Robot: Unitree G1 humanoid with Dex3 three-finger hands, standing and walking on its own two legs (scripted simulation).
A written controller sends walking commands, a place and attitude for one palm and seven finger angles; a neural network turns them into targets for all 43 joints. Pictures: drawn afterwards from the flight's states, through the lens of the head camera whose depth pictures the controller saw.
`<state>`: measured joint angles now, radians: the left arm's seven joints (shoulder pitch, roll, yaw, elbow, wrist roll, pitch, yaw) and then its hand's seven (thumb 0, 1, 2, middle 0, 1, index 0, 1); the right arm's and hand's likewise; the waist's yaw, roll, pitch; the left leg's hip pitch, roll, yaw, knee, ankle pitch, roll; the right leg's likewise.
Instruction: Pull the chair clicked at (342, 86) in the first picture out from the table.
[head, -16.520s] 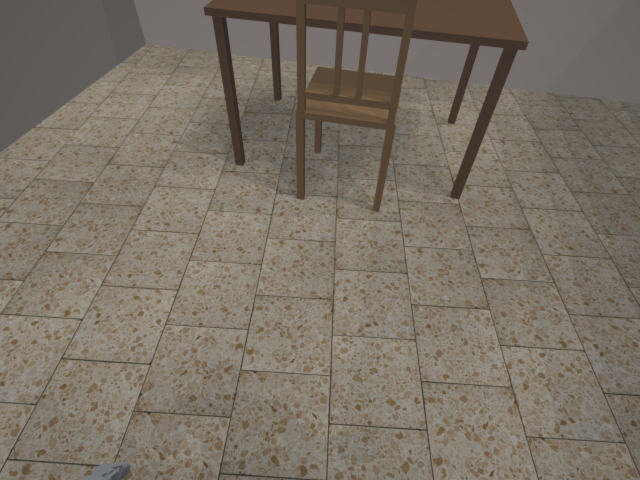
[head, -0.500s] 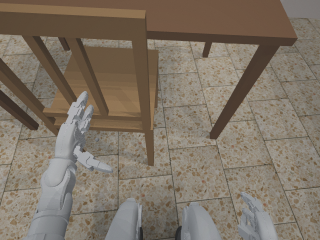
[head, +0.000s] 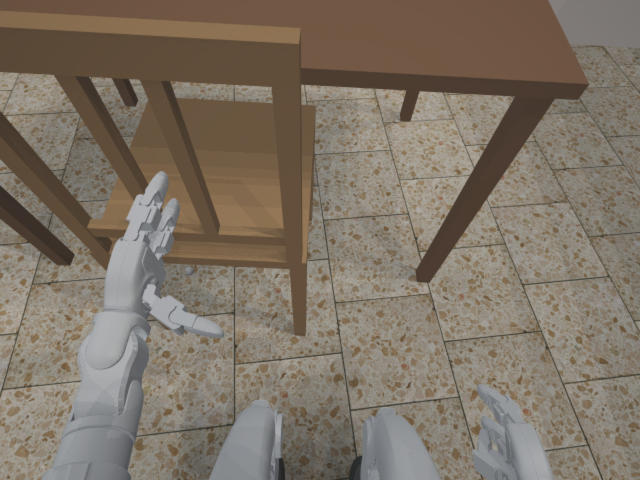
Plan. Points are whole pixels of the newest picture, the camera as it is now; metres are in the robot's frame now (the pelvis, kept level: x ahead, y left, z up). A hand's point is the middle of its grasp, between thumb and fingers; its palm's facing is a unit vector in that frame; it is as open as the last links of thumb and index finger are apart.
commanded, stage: aim the fingers beside a spindle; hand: left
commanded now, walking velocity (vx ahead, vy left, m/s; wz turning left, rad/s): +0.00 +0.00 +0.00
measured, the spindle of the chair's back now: (126, 167) +0.49 +0.29 +0.05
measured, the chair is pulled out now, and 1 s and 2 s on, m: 0.00 0.00 0.00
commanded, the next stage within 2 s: none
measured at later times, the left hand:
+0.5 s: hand (187, 281) +0.34 +0.18 +0.03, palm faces +0.00 -1.00 -0.04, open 16.9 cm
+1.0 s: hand (181, 278) +0.34 +0.18 +0.04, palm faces +0.01 -1.00 -0.06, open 16.9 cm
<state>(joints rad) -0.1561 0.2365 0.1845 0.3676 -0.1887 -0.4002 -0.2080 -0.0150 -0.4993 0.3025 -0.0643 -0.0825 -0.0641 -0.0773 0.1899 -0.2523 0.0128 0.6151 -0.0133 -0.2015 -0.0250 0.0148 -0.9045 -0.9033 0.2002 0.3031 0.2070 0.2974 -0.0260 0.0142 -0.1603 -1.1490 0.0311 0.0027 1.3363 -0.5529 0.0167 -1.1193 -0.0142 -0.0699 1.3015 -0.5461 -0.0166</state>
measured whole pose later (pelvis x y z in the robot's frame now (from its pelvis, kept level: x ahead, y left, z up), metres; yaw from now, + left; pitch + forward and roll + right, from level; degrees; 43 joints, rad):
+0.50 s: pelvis +0.00 +0.00 +0.00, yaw +0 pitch +21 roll -2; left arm -0.10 0.23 0.18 0.33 -0.19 -0.37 -0.19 -0.02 -0.50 0.30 -0.06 -0.08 -0.06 -0.08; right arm 0.19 -0.24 0.01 0.59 -0.01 -0.18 -0.02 0.01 -0.90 -0.90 0.20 0.30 0.21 0.30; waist -0.02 0.02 -0.15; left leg -1.15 0.03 0.00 1.34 -0.56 0.02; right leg -1.12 -0.01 -0.07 1.30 -0.55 -0.02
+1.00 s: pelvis +0.00 -0.01 +0.00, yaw +1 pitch +21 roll -1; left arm -0.15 0.27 0.20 0.41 -0.22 -0.39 -0.23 -0.01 -0.50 0.30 -0.06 -0.08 -0.06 -0.08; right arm 0.20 -0.26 0.02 0.61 0.00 -0.19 -0.03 0.01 -0.90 -0.90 0.20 0.30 0.21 0.30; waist -0.01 0.03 -0.16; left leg -1.14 0.03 -0.01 1.34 -0.55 0.00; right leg -1.11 -0.01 -0.08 1.31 -0.56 -0.03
